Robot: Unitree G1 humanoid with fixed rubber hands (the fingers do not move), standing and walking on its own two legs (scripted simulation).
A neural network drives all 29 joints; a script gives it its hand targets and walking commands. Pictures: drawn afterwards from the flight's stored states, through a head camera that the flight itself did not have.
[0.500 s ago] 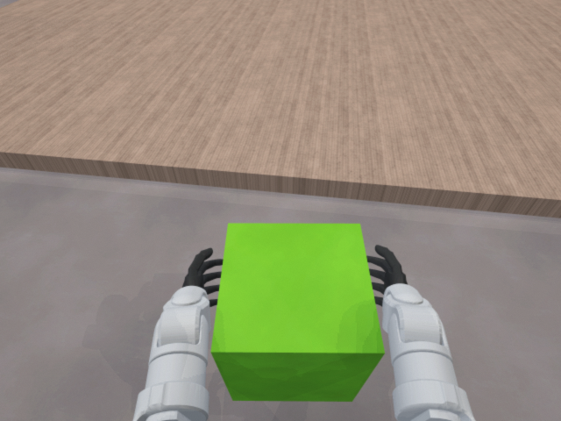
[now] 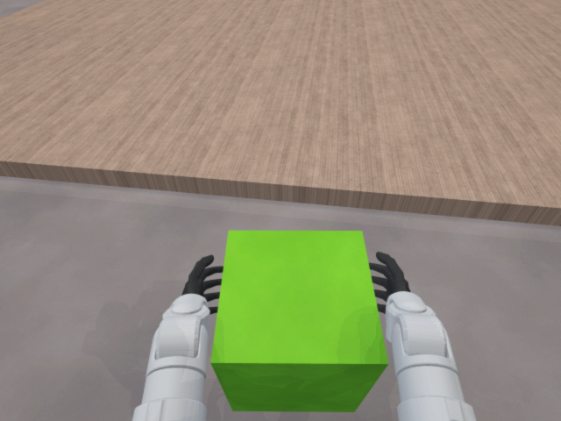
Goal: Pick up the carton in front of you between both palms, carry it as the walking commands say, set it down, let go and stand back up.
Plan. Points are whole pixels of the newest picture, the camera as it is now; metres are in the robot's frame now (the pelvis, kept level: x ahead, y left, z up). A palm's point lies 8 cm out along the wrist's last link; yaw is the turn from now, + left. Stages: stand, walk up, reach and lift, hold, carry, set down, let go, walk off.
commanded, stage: reach and lift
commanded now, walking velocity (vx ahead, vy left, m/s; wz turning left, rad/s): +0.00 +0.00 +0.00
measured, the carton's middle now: (294, 325) +0.29 +0.00 -0.05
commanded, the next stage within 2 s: hold in 0.20 s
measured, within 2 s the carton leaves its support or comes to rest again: neither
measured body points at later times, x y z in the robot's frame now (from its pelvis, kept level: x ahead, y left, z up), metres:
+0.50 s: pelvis -0.01 +0.00 +0.00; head -0.05 +0.00 +0.45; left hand +0.28 +0.15 +0.04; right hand +0.29 -0.15 +0.04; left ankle +0.02 +0.12 -0.74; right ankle +0.01 -0.13 -0.74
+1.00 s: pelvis -0.01 +0.00 +0.00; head -0.05 +0.00 +0.45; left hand +0.29 +0.15 +0.04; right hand +0.29 -0.15 +0.04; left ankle +0.02 +0.12 -0.74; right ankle +0.01 -0.13 -0.74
